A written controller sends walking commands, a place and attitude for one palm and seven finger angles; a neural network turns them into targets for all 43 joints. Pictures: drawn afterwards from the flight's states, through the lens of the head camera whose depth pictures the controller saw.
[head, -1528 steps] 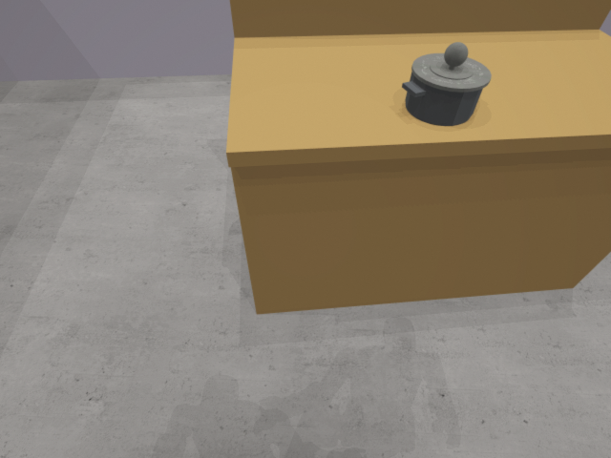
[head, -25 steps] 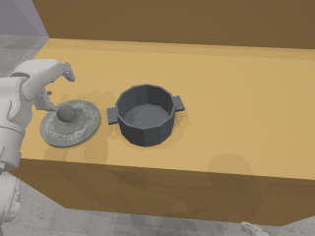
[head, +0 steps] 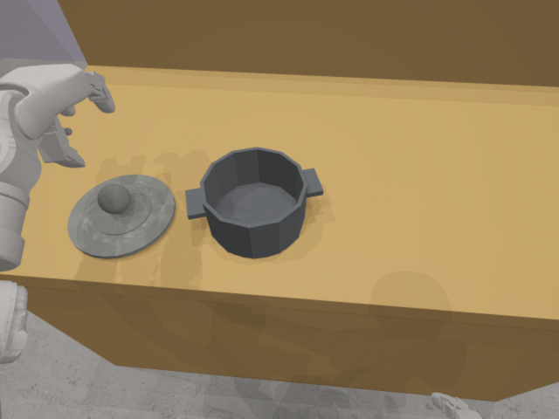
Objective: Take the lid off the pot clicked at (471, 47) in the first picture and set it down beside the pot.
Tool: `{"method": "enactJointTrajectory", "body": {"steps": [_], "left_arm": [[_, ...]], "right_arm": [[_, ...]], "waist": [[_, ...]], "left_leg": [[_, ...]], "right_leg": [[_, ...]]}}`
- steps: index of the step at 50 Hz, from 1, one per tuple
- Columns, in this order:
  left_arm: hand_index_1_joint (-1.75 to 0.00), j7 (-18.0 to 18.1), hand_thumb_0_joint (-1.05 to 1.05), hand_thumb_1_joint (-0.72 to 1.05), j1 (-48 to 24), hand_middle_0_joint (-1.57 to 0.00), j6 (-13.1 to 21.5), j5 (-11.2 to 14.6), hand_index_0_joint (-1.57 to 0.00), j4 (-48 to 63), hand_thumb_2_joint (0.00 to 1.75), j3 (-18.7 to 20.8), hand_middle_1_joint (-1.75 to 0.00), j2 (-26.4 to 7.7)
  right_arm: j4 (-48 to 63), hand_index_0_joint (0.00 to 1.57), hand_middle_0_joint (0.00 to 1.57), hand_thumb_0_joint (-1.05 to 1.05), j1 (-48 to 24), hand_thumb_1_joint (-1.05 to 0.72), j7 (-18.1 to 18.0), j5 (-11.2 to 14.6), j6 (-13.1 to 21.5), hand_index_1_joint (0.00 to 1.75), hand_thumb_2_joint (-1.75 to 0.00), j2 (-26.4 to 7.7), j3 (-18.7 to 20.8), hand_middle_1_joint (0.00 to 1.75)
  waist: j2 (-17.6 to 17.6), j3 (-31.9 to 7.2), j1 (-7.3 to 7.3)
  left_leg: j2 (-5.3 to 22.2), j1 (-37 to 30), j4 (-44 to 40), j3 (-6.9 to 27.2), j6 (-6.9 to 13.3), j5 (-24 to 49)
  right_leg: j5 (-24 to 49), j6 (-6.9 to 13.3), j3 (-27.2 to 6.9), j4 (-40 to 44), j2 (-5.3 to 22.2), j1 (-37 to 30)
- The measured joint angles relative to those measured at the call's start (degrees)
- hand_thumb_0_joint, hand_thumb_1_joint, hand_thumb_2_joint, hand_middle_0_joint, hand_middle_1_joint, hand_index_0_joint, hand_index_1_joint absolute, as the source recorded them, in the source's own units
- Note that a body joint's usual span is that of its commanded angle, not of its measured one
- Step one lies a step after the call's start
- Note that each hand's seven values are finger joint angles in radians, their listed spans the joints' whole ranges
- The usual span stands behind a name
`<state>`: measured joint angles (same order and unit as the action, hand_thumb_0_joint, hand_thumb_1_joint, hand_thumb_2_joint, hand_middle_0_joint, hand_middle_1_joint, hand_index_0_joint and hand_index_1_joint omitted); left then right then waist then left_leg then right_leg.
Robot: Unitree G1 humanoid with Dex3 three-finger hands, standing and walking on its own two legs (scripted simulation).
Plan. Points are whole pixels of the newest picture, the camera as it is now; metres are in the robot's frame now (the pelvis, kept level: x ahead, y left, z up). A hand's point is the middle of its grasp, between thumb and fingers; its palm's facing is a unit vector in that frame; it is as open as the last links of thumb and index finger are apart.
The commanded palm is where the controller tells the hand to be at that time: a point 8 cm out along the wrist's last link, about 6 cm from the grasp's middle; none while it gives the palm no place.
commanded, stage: raise the empty hand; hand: left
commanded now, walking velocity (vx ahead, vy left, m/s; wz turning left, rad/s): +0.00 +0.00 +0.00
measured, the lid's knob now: (114, 198) +0.44 +0.28 +0.04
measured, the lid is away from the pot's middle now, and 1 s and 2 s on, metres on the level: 0.23 0.23 0.23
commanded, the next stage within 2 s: draw the hand back to the body in 0.18 s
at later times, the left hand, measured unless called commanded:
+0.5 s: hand (64, 130) +0.43 +0.28 +0.20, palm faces -0.23 -0.03 -0.97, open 11.0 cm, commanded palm +0.39 +0.28 +0.26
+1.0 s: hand (91, 131) +0.38 +0.21 +0.23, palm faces +0.30 -0.89 -0.33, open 10.9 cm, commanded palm +0.33 +0.27 +0.25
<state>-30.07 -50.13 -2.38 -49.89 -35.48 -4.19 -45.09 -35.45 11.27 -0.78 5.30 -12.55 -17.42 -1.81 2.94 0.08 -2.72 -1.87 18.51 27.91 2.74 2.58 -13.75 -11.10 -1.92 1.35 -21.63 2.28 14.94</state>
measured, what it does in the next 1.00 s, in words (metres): stands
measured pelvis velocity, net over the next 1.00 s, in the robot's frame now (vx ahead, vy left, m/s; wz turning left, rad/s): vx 0.01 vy -0.02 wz -0.04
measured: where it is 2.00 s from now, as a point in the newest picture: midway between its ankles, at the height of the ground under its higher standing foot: outside the picture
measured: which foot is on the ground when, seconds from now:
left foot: down 0.00-1.00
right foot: down 0.00-1.00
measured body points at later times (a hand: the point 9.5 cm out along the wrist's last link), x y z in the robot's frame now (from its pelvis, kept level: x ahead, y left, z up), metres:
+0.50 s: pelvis +0.01 +0.00 +0.00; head +0.05 -0.02 +0.45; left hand +0.43 +0.28 +0.25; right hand +0.13 -0.26 -0.12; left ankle +0.00 +0.09 -0.74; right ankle +0.00 -0.16 -0.74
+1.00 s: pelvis +0.01 -0.02 +0.00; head +0.02 -0.01 +0.45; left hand +0.36 +0.26 +0.25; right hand +0.18 -0.24 -0.09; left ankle +0.00 +0.09 -0.74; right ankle +0.00 -0.16 -0.74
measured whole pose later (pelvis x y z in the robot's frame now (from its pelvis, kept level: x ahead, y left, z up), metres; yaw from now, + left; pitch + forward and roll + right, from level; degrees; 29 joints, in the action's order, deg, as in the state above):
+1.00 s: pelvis +0.01 -0.02 +0.00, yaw -2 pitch -1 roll -1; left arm 0.6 -22.9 3.9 0.3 -7.1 15.5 -28.1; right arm -35.2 9.1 -4.3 2.7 -0.8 -12.1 -5.7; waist 0.4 2.6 0.9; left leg -0.1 10.1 26.5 1.0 0.8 -15.2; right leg -12.9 -1.2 -0.4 -22.8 0.7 8.7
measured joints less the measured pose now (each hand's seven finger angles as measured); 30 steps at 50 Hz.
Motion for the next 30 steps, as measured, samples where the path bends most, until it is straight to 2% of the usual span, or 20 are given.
{"method": "enactJointTrajectory", "body": {"steps": [4, 8, 15, 22, 30], "left_arm": [[-0.66, -0.12, 0.0, -0.11, -1.71, -0.48, -0.1, -0.07, -0.48, -1.96, 0.87, 0.7, -0.66, -0.65], [-0.66, -0.55, 0.0, -0.11, -3.36, -0.48, -1.36, -0.56, -0.48, -2.38, 0.87, -0.5, -0.66, -0.78], [-0.66, -0.8, 0.0, -0.11, -1.69, -0.48, -1.08, -0.6, -0.48, -1.12, 0.87, 1.32, -0.66, -0.96], [-0.66, -1.12, 0.0, -0.11, 4.5, -0.47, -0.66, 0.88, -0.48, 4.36, 0.87, 4.81, -0.66, -1.81], [-0.66, -1.56, 0.0, -0.11, 11.7, -0.48, -1.05, 2.92, -0.48, 14.58, 0.87, 6.21, -0.66, -1.38]], "right_arm": [[-0.03, 0.2, 0.2, 0.0, 0.08, -0.9, -0.09, 0.15, 0.13, 0.3, -0.9, 0.0, -0.27, 0.3], [-0.02, 0.2, 0.2, 0.0, 0.59, -0.9, -0.04, 0.25, 0.14, 0.3, -0.9, -0.03, -0.05, 0.3], [0.49, 0.2, 0.2, 0.01, 0.53, -0.9, 0.3, 0.09, -0.18, 0.3, -0.9, -0.06, -0.08, 0.3], [2.1, 0.2, 0.2, 0.01, 0.5, -0.9, 1.04, 0.03, -0.44, 0.3, -0.9, -0.15, 0.12, 0.3], [2.82, 0.2, 0.2, 0.01, -0.93, -0.91, 1.47, -0.36, -0.51, 0.3, -0.9, -0.21, 0.27, 0.3]], "waist": [[-0.03, -0.1, -0.35], [0.06, -0.07, -0.25], [0.4, -0.28, -0.7], [0.7, -0.46, -0.69], [1.04, 0.05, 1.01]], "left_leg": [[0.07, -0.1, -0.31, -0.14, -0.08, 0.06], [0.06, -0.26, -0.67, -0.14, -0.11, 0.15], [0.12, -0.33, -0.92, -0.58, -0.07, -0.01], [0.17, -0.66, -0.81, -0.97, -0.09, -0.35], [-0.07, -1.23, -0.77, -0.3, -0.14, -0.15]], "right_leg": [[0.06, -0.16, -0.15, 0.15, -0.04, 0.05], [0.06, 0.0, -0.15, 0.37, -0.04, -0.06], [-0.09, -0.29, -0.6, 0.28, -0.05, 0.21], [-0.5, -0.58, -1.0, -0.21, -0.06, 0.2], [-0.56, -0.5, -0.33, -0.19, 0.14, -0.68]]}}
